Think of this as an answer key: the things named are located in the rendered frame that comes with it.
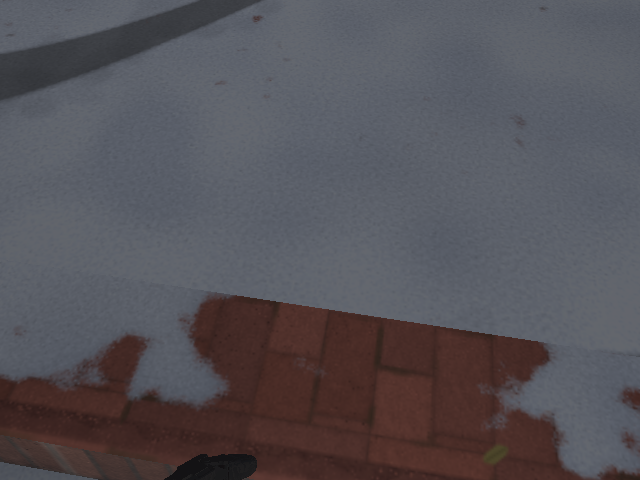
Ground left robot hand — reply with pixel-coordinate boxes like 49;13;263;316
164;454;257;480

